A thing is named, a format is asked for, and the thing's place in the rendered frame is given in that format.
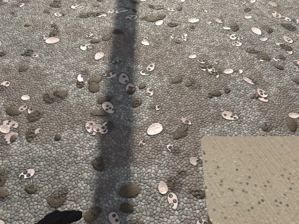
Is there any left robot hand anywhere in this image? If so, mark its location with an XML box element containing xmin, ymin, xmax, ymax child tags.
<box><xmin>35</xmin><ymin>210</ymin><xmax>82</xmax><ymax>224</ymax></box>

